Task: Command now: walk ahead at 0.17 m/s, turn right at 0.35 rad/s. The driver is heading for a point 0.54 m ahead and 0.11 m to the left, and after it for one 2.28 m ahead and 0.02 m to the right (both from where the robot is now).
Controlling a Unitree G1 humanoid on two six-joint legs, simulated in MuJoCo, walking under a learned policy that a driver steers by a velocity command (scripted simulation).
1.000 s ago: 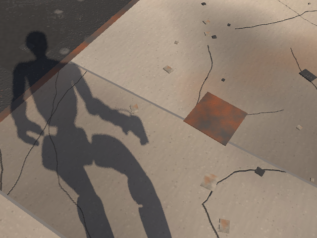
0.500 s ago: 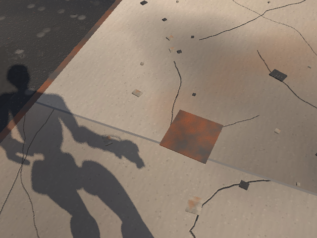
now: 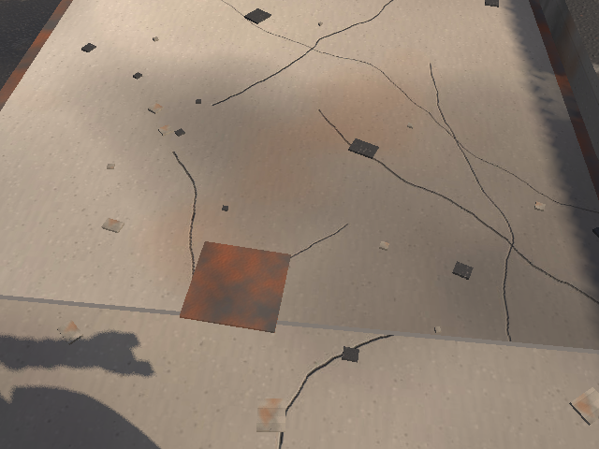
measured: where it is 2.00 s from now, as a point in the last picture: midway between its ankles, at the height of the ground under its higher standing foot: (250, 278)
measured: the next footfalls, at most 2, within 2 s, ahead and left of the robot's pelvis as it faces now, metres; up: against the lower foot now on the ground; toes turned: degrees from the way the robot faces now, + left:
right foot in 0.34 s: +0.12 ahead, -0.16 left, +0.00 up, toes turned +0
left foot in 0.82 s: +0.42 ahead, +0.13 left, +0.00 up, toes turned +17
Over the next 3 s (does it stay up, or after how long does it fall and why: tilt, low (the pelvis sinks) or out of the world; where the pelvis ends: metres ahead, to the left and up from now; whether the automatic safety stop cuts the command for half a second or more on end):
stays up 1.45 0.01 -0.02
